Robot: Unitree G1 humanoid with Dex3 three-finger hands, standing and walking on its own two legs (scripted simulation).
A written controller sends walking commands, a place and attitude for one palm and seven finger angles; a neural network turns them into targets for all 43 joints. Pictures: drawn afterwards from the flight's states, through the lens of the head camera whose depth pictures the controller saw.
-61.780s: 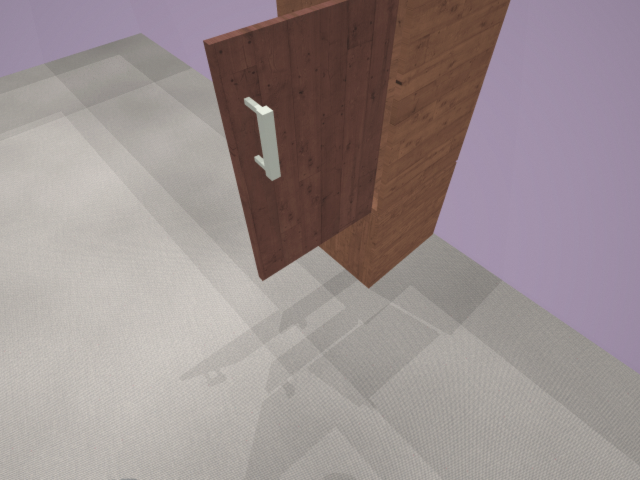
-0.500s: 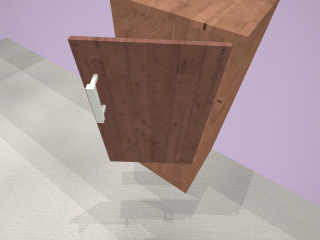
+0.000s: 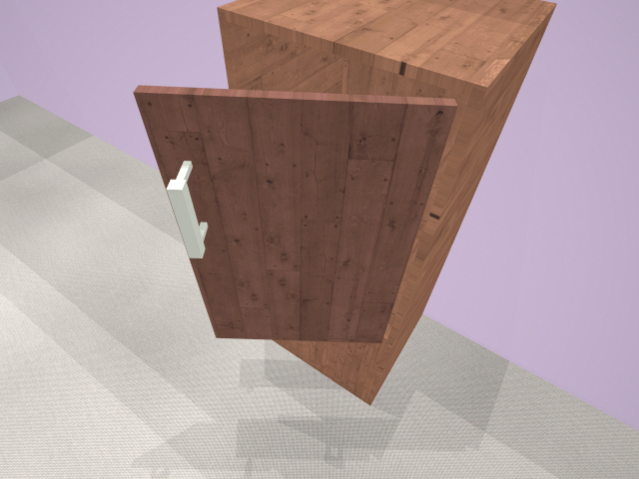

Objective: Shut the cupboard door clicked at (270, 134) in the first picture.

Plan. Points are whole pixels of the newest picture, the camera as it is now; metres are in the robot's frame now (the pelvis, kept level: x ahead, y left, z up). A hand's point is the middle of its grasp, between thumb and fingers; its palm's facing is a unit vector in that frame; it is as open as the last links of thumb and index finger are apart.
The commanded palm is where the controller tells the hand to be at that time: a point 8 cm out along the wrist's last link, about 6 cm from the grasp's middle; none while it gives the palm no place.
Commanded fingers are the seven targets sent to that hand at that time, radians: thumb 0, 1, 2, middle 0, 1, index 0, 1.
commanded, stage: come to a stop and stand still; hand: left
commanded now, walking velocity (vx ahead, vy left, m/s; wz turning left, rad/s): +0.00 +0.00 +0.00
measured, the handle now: (191, 211) +0.44 +0.21 +0.09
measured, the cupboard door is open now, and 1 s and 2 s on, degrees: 33 33 33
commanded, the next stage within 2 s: look again from close up in 0.96 s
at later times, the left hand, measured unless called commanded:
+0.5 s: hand out of the picture -0.04 +0.23 -0.17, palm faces +0.01 -0.98 -0.20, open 7.4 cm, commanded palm none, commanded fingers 0.00 0.90 0.90 -0.20 -0.30 -0.20 -0.30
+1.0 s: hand out of the picture -0.08 +0.25 -0.17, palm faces +0.01 -0.98 -0.22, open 7.4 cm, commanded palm none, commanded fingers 0.00 0.90 0.90 -0.20 -0.30 -0.20 -0.30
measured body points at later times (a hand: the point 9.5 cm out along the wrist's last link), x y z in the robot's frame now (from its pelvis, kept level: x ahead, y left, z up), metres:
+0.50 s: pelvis -0.04 +0.05 +0.01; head -0.03 +0.07 +0.46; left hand -0.04 +0.29 -0.15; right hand +0.00 -0.19 -0.14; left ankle +0.00 +0.10 -0.73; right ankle -0.06 -0.10 -0.73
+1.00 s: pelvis -0.05 +0.06 +0.01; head -0.05 +0.07 +0.46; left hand -0.08 +0.30 -0.15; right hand -0.03 -0.18 -0.14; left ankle +0.00 +0.11 -0.73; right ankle -0.06 -0.10 -0.73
